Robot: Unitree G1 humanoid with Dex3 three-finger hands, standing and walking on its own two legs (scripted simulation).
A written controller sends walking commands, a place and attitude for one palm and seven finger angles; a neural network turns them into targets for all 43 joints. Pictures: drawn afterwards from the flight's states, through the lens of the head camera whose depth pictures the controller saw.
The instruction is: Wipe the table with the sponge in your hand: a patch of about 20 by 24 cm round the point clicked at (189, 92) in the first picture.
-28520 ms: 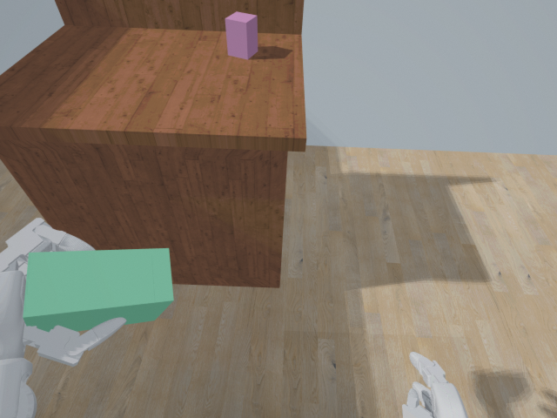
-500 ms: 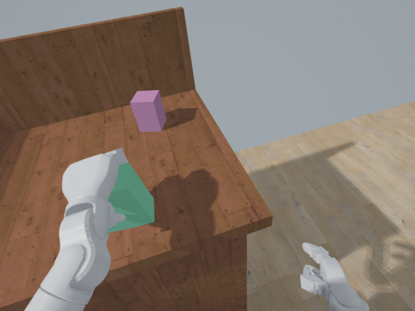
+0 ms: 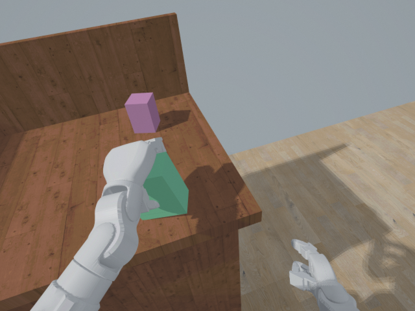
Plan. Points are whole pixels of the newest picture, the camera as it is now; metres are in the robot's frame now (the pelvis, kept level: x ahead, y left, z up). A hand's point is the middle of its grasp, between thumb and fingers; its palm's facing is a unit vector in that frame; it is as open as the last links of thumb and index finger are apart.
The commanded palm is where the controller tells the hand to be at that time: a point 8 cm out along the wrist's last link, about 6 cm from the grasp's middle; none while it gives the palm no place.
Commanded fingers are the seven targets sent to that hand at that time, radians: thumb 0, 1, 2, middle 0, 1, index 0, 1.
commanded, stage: slide across to the third lane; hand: left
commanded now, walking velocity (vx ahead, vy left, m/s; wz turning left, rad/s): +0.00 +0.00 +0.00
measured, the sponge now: (158, 194) +0.31 +0.15 +0.09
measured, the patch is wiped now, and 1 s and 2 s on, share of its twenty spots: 0.80 0.90 1.00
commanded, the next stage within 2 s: wipe forward along the third lane in 0.06 s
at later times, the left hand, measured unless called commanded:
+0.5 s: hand (151, 165) +0.35 +0.16 +0.14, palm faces +0.11 -0.12 -0.99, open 10.2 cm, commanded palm +0.32 +0.18 +0.19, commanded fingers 0.00 0.10 1.30 -1.20 -1.60 -1.20 -1.60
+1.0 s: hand (146, 152) +0.40 +0.19 +0.14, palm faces +0.00 -0.04 -1.00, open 10.2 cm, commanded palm +0.37 +0.20 +0.17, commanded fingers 0.00 0.10 1.30 -1.20 -1.60 -1.20 -1.60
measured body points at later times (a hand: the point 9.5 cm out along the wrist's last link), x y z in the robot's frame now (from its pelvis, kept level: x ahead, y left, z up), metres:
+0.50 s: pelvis +0.00 -0.01 +0.00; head -0.04 -0.07 +0.45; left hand +0.34 +0.17 +0.20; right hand +0.23 -0.22 -0.09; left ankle +0.02 +0.15 -0.74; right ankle -0.01 -0.07 -0.74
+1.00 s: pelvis +0.01 -0.02 +0.00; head -0.02 -0.07 +0.45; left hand +0.39 +0.19 +0.19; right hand +0.20 -0.25 -0.11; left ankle +0.02 +0.15 -0.74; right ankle -0.01 -0.07 -0.74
